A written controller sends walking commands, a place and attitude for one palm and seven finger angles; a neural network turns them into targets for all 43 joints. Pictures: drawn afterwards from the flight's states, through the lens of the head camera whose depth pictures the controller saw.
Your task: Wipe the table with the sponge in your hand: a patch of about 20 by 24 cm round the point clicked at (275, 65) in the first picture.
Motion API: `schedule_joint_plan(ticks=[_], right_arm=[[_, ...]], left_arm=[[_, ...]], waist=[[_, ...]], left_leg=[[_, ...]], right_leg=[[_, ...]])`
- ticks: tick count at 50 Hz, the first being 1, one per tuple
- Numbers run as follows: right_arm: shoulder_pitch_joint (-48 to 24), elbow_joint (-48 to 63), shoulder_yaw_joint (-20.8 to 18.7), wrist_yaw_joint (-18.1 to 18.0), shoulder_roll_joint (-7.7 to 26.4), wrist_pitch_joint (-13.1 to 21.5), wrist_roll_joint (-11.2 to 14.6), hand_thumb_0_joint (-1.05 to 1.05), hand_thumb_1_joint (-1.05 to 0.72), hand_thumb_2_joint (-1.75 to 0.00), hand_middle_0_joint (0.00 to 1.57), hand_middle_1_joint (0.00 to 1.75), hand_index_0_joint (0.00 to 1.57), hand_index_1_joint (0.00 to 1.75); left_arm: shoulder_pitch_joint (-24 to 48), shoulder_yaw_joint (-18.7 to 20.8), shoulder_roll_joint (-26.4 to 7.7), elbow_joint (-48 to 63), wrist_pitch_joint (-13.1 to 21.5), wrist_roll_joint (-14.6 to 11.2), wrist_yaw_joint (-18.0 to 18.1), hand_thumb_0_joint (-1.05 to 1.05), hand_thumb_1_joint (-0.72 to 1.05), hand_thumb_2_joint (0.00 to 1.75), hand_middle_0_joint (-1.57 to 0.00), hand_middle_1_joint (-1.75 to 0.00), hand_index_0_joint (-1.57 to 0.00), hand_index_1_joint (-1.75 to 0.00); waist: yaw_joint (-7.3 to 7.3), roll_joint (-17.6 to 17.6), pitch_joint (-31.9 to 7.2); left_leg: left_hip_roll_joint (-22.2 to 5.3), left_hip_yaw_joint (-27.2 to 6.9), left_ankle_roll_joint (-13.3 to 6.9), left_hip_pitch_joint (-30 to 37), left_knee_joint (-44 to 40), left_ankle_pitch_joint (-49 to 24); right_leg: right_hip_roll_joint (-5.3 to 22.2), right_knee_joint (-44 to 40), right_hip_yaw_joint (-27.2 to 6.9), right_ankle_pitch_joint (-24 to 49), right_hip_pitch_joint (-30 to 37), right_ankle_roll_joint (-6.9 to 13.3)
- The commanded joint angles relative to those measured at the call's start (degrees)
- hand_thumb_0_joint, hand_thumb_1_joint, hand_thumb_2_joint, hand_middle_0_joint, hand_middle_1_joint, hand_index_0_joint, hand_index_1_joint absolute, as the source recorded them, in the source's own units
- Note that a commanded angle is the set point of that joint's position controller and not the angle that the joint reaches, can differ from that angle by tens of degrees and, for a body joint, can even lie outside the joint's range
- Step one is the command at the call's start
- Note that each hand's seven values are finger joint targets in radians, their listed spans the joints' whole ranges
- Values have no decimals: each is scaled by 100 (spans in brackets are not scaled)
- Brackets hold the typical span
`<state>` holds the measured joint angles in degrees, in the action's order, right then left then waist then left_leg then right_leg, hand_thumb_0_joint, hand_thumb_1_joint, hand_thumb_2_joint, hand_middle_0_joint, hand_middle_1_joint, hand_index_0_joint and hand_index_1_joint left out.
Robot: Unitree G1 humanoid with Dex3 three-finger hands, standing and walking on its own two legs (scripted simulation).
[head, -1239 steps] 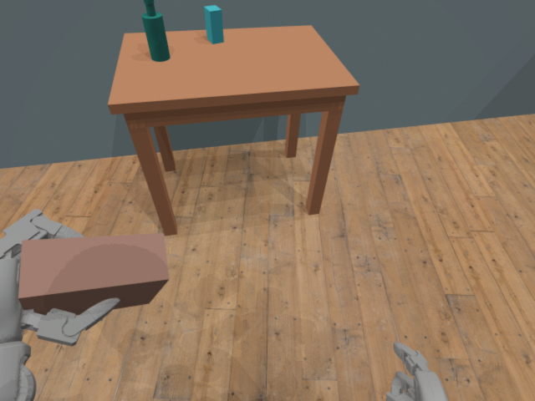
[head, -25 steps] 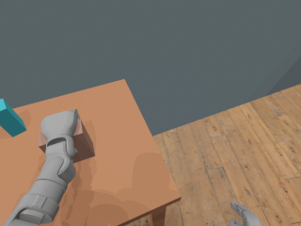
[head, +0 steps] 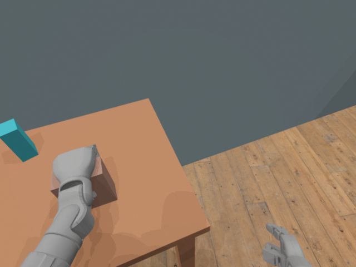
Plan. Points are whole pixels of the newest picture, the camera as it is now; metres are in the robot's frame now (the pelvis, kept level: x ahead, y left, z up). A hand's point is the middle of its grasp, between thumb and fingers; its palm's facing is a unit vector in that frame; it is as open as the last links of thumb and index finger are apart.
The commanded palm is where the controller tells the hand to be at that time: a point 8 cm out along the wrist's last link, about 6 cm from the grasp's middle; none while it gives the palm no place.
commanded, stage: wipe back along the middle lane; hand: left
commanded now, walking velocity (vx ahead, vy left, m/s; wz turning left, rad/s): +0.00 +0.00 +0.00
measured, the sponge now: (90, 191) +0.30 +0.27 -0.02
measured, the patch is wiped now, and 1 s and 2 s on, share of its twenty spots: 0.65 0.75 0.80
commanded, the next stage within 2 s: slide across to the third lane in 0.84 s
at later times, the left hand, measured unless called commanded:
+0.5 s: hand (87, 192) +0.26 +0.24 +0.04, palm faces +0.04 -0.11 -0.99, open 9.6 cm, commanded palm +0.21 +0.23 +0.08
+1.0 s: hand (91, 207) +0.23 +0.22 +0.04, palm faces +0.04 -0.12 -0.99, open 9.5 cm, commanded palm +0.18 +0.20 +0.08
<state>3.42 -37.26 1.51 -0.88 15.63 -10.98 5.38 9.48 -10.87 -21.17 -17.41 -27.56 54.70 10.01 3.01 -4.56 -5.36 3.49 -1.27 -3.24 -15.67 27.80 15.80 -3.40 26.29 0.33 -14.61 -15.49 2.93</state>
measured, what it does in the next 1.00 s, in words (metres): stands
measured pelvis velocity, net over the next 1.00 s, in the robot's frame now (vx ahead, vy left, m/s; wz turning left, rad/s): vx -0.01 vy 0.01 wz -0.02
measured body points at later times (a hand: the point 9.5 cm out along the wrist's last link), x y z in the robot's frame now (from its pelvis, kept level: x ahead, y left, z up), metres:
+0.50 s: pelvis +0.01 +0.01 +0.00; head -0.01 -0.03 +0.45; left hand +0.26 +0.24 +0.10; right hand +0.24 -0.21 -0.08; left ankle -0.02 +0.08 -0.74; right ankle -0.01 -0.09 -0.74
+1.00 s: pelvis -0.01 +0.01 +0.00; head -0.03 -0.03 +0.44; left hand +0.22 +0.22 +0.09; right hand +0.24 -0.19 -0.08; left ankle -0.02 +0.08 -0.74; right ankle -0.01 -0.09 -0.74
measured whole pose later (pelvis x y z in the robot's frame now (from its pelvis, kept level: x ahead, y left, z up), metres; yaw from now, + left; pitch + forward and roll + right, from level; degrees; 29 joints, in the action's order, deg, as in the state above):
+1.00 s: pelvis -0.01 +0.01 +0.00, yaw -1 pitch +0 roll +0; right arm -0.4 -36.8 1.8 3.3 14.3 -11.0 5.2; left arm -9.5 -17.4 -17.2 4.9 -32.3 57.3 11.4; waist 5.4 -5.7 -4.9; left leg 3.8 0.3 -3.7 -13.3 29.9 17.1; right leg -3.2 30.0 -1.1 -16.3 -14.1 2.5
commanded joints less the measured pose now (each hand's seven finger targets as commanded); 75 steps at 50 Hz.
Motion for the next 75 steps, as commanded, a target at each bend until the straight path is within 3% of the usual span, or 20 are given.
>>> schedule_joint_plan(ticks=[1, 13, 16, 20, 25, 29, 31, 32, 36, 37, 40, 41, 42, 47, 56, 59, 61, 63, 68, 75], right_arm=[[-1037, 950, -236, -55, 670, 281, -1, 0, -90, -90, 20, 30, 20, 30], [-1271, 1086, -253, 105, 572, 397, 7, 0, -90, -90, 20, 30, 20, 30], [-1314, 1066, -265, 122, 598, 378, 5, 0, -90, -90, 20, 30, 20, 30], [-1430, 1124, -248, 199, 522, 402, 15, 0, -90, -90, 20, 30, 20, 30], [-1508, 1129, -235, 274, 479, 375, 18, 0, -90, -90, 20, 30, 20, 30], [-1595, 1119, -211, 287, 468, 337, 13, 0, -90, -90, 20, 30, 20, 30], [-1638, 1102, -208, 313, 487, 341, 3, 0, -90, -90, 20, 30, 20, 30], [-1682, 1143, -187, 337, 427, 341, 20, 0, -90, -90, 20, 30, 20, 30], [-1710, 1162, -210, 396, 449, 335, 7, 0, -90, -90, 20, 30, 20, 30], [-1740, 1179, -192, 403, 407, 326, 19, 0, -90, -90, 20, 30, 20, 30], [-1766, 1187, -200, 411, 408, 314, 18, 0, -90, -90, 20, 30, 20, 30], [-1767, 1164, -209, 413, 440, 305, 10, 0, -90, -90, 20, 30, 20, 30], [-1816, 1186, -182, 414, 396, 304, 25, 0, -90, -90, 20, 30, 20, 30], [-1807, 1101, -181, 374, 421, 295, 23, 0, -90, -90, 20, 30, 20, 30], [-1872, 1161, -248, 381, 418, 350, -4, 0, -90, -90, 20, 30, 20, 30], [-1859, 1138, -231, 381, 389, 367, 1, 0, -90, -90, 20, 30, 20, 30], [-1879, 1100, -238, 355, 427, 358, -3, 0, -90, -90, 20, 30, 20, 30], [-1877, 1092, -232, 354, 384, 376, 9, 0, -90, -90, 20, 30, 20, 30], [-1903, 1054, -256, 369, 376, 395, 21, 0, -90, -90, 20, 30, 20, 30], [-1925, 983, -250, 368, 371, 339, 30, 0, -90, -90, 20, 30, 20, 30]], left_arm=[[439, 362, -607, 578, 27, -96, -121, 0, 10, 130, -120, -160, -120, -160], [-847, 8, -26, 1503, -16, -251, -81, 0, 10, 130, -120, -160, -120, -160], [-909, 107, -150, 1679, -114, -237, -57, 0, 10, 130, -120, -160, -120, -160], [-1416, -176, 131, 2014, -171, -212, -29, 0, 10, 130, -120, -160, -120, -160], [-1861, -104, 21, 2344, -210, -200, 6, 0, 10, 130, -120, -160, -120, -160], [-1645, -240, 66, 2514, -318, -118, 9, 0, 10, 130, -120, -160, -120, -160], [-1818, -162, -21, 2567, -357, -57, 20, 0, 10, 130, -120, -160, -120, -160], [-1811, -465, 257, 2640, -367, -44, -5, 0, 10, 130, -120, -160, -120, -160], [-1986, -501, 222, 2707, -379, 14, -28, 0, 10, 130, -120, -160, -120, -160], [-1944, -704, 406, 2769, -373, -12, -47, 0, 10, 130, -120, -160, -120, -160], [-1996, -687, 397, 2792, -363, -35, -29, 0, 10, 130, -120, -160, -120, -160], [-2081, -424, 169, 2778, -376, -33, -4, 0, 10, 130, -120, -160, -120, -160], [-2100, -564, 314, 2841, -370, -60, -4, 0, 10, 130, -120, -160, -120, -160], [-1628, -602, 292, 2658, -450, 36, 20, 0, 10, 130, -120, -160, -120, -160], [-1295, -781, 343, 3243, -427, -44, -72, 0, 10, 130, -120, -160, -120, -160], [-992, -1023, 521, 3158, -398, -34, -100, 0, 10, 130, -120, -160, -120, -160], [-881, -798, 290, 3083, -418, 2, -84, 0, 10, 130, -120, -160, -120, -160], [-605, -1101, 600, 2973, -424, 23, -57, 0, 10, 130, -120, -160, -120, -160], [-319, -1327, 854, 2747, -431, 43, 5, 0, 10, 130, -120, -160, -120, -160], [98, -1443, 924, 2423, -517, 38, -9, 0, 10, 130, -120, -160, -120, -160]], waist=[[58, 642, -907], [132, 819, -800], [140, 882, -713], [178, 799, -705], [213, 879, -735], [167, 801, -472], [229, 660, -493], [195, 591, -478], [238, 584, -491], [204, 650, -488], [227, 739, -481], [264, 714, -459], [252, 779, -496], [179, 783, -186], [180, 703, -740], [97, 814, -460], [141, 798, -413], [90, 839, -354], [83, 854, -553], [26, 1049, -638]], left_leg=[[-161, -270, 80, 99, -295, -1284], [-185, -274, 91, 170, -197, -1718], [-202, -285, 97, 152, -237, -1677], [-199, -270, 112, 230, -166, -1918], [-213, -265, 114, 234, -145, -2019], [-230, -293, 98, 231, -208, -1752], [-248, -342, 128, 262, -240, -1754], [-267, -358, 127, 312, -242, -1766], [-291, -423, 117, 308, -231, -1680], [-289, -393, 99, 322, -219, -1611], [-282, -383, 88, 248, -213, -1489], [-293, -410, 97, 197, -255, -1421], [-284, -389, 96, 188, -251, -1366], [-287, -381, 80, 104, -291, -1022], [-255, -413, 6, 337, -186, -1360], [-266, -387, -8, 282, -203, -1206], [-261, -391, 3, 253, -265, -1068], [-264, -362, -6, 274, -245, -965], [-230, -341, -2, 310, -168, -961], [-166, -241, -2, 159, -84, -870]], right_leg=[[189, -247, -425, 1382, 719, 162], [190, -104, -421, 2100, 847, 147], [168, -106, -453, 2023, 819, 143], [180, -19, -420, 2282, 867, 150], [163, 35, -475, 2468, 971, 142], [127, -31, -489, 2012, 754, 152], [86, 0, -500, 1857, 718, 181], [105, 40, -422, 1741, 664, 178], [46, 68, -426, 1506, 577, 200], [73, 75, -394, 1460, 580, 178], [69, 78, -392, 1394, 585, 169], [28, 65, -463, 1339, 609, 189], [70, 89, -425, 1287, 665, 160], [48, 5, -447, 834, 396, 164], [65, 74, -562, 1337, 712, 188], [90, 34, -507, 1195, 541, 166], [55, -43, -594, 1008, 552, 175], [79, -37, -497, 832, 426, 152], [80, 24, -470, 853, 410, 153], [146, -5, -553, 986, 513, 107]])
